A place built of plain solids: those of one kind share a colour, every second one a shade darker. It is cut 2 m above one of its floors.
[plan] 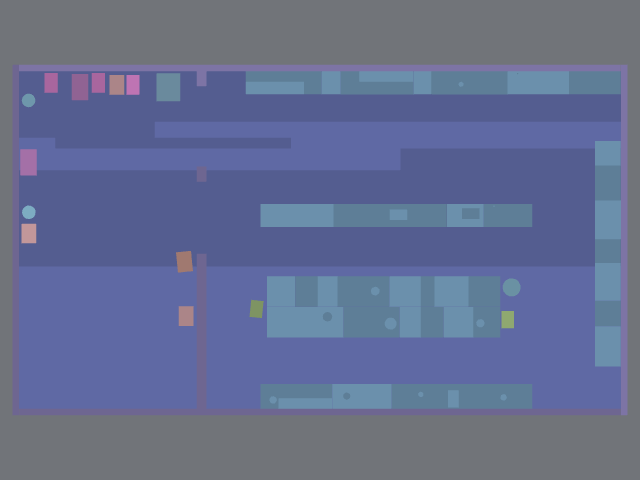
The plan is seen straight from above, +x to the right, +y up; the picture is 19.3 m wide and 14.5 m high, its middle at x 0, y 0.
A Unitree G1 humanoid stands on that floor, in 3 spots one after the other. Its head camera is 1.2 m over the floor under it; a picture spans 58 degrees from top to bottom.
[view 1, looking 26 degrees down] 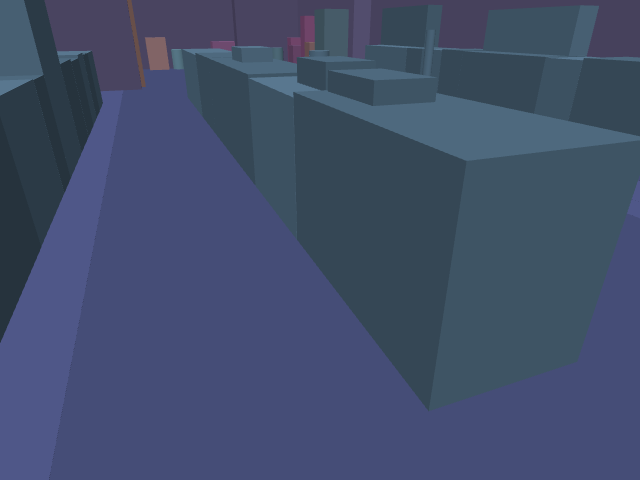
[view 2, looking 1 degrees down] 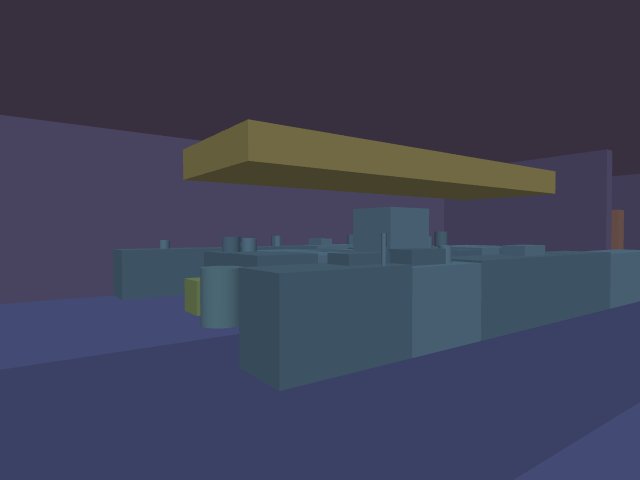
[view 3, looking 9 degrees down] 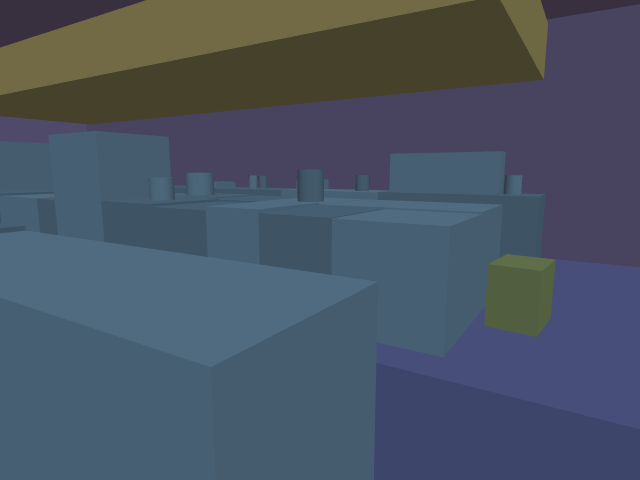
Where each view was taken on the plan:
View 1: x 7.29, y -0.35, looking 159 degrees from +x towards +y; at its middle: unit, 2.31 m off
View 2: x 8.07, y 3.89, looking -126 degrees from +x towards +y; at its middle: unit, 10.43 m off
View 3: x -2.33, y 1.59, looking -58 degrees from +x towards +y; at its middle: unit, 3.20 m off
